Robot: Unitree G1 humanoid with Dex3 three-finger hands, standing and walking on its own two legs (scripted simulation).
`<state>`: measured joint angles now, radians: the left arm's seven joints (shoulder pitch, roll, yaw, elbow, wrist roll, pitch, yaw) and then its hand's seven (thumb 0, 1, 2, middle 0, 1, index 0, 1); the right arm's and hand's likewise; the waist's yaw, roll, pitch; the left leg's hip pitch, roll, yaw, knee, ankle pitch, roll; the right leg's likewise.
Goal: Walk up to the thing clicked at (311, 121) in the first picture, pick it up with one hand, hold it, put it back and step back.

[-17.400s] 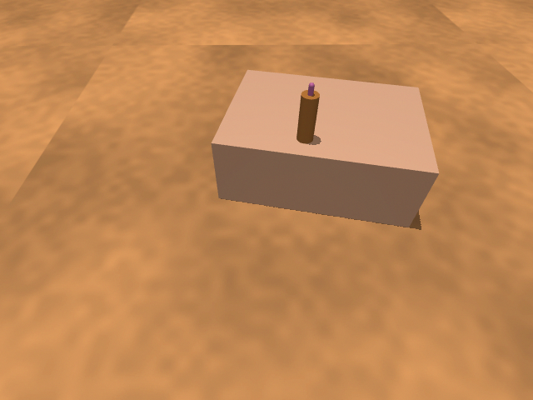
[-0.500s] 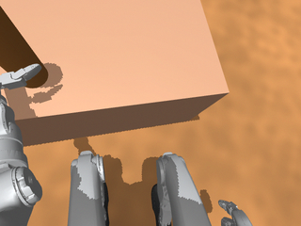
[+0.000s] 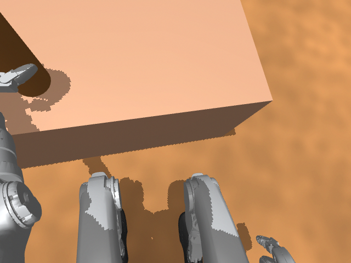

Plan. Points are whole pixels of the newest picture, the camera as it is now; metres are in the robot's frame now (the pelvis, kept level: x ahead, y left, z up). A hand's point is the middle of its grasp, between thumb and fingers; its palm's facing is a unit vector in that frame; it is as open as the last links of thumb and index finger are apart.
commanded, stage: settle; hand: left
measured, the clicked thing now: out of the picture +0.51 +0.31 +0.06
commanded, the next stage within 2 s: lift in 0.84 s
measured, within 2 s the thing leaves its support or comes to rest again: leaves its support in 0.48 s
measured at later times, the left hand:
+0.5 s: hand (4, 64) +0.48 +0.31 +0.03, palm faces +0.39 -0.92 -0.08, open 10.8 cm
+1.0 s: hand out of the picture +0.49 +0.32 +0.09, palm faces +0.40 -0.91 -0.07, open 10.9 cm
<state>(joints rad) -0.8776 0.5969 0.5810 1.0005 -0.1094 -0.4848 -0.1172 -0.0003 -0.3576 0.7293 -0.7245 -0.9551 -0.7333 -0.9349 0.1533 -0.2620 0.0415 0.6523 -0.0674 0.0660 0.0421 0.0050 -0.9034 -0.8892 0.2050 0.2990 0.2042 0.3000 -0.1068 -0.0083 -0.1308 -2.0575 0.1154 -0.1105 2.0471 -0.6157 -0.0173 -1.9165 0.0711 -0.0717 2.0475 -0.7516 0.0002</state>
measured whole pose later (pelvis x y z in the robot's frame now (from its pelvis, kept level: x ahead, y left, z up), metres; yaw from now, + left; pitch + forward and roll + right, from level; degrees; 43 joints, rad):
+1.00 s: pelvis +0.04 +0.02 +0.11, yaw +2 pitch +34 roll -6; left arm -0.66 0.46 0.50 0.87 -0.08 -0.43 -0.05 -0.01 -0.54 0.91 -0.73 -1.13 -0.74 -1.12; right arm 0.16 -0.23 0.03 0.72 -0.06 0.03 0.03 0.00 -0.91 -0.90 0.21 0.30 0.20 0.30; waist -0.11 0.01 -0.15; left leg -1.69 0.10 -0.07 1.69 -0.61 0.00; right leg -1.54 0.05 -0.06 1.66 -0.72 0.01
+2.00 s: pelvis +0.06 +0.01 +0.25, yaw +8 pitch +16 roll -3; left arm -0.22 0.20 0.21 0.56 -0.10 -0.40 0.11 -0.01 -0.61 1.00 -0.74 -1.16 -0.75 -1.15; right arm 0.20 -0.22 0.01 0.68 -0.02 0.00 -0.02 0.01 -0.91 -0.90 0.20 0.30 0.20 0.30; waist -0.05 0.02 -0.09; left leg -0.97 0.07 -0.04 1.13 -0.45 -0.02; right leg -0.83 0.02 -0.05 1.09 -0.55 0.00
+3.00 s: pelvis +0.08 +0.01 +0.30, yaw +8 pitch +8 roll -2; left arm -0.12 0.14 0.15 0.50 -0.08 -0.39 0.18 -0.01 -0.61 0.99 -0.75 -1.15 -0.76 -1.14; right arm 0.22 -0.20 0.00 0.68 -0.04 0.02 -0.02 0.01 -0.92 -0.90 0.20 0.30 0.20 0.30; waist -0.03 0.01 -0.03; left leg -0.62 0.06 -0.01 0.87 -0.39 -0.02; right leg -0.50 0.01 -0.03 0.83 -0.47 0.00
